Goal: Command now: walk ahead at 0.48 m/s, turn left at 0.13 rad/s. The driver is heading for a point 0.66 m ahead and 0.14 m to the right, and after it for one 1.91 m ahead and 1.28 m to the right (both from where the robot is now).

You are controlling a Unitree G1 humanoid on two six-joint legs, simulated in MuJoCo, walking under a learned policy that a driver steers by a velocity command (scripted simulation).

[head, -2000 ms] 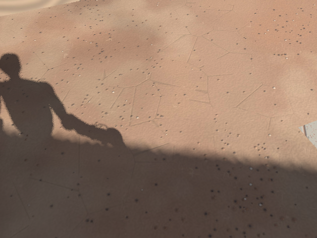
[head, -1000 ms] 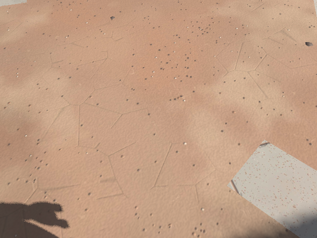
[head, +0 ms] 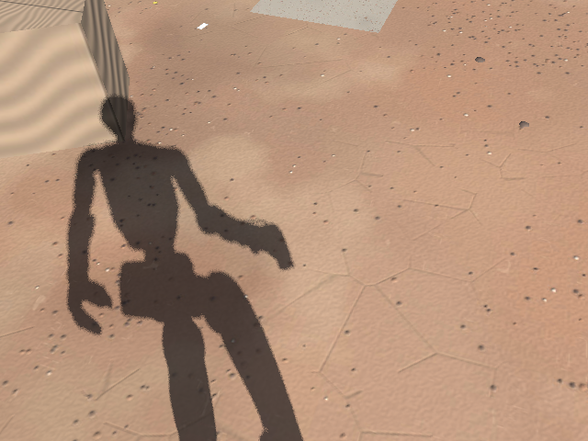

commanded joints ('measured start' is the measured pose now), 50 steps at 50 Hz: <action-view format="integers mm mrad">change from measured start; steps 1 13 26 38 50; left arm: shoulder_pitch -23 17 -259 -7 -113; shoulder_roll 157 173 60 245 212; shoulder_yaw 27 21 1 69 62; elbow -36 -54 -153 -179 -185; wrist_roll -18 -57 -21 -20 -20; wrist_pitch -4 -6 52 35 68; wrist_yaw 2 5 -33 -36 33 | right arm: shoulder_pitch -169 194 22 -28 -165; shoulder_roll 11 -118 -121 -137 -46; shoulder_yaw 17 -32 -45 -19 5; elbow -117 -9 101 35 18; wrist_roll -5 -19 -13 36 -22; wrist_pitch -33 -41 -75 -95 -46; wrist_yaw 14 0 -15 0 -10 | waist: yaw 4 -199 -103 38 -48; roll -158 126 -15 -164 -143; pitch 75 -238 88 -177 -52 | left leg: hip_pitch -37 992 548 -155 197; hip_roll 13 346 210 -11 -59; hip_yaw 68 -444 201 14 54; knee -193 -600 -826 416 -277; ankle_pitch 105 -142 179 -348 170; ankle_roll -12 263 177 15 -70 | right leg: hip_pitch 5 -711 -545 333 -172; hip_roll -199 -58 -131 -303 -74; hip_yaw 161 172 79 717 257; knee -132 1002 470 -30 46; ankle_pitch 278 -254 295 -160 586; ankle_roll -154 11 13 -311 -169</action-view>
